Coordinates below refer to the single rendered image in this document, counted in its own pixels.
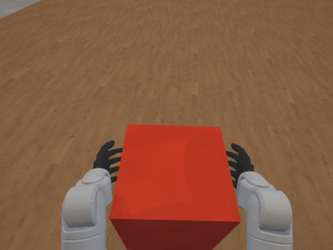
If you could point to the left robot forearm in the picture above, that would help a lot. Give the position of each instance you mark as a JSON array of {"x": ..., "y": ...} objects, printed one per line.
[{"x": 83, "y": 221}]

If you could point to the right robot hand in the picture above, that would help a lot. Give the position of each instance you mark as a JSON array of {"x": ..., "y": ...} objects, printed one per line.
[{"x": 243, "y": 165}]

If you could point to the carton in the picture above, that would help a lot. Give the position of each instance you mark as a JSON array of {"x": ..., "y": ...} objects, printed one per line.
[{"x": 174, "y": 190}]

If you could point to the left robot hand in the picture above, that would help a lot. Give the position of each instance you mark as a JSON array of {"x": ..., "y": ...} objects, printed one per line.
[{"x": 103, "y": 161}]

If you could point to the right robot forearm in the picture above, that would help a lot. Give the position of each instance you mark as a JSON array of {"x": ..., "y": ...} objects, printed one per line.
[{"x": 269, "y": 213}]

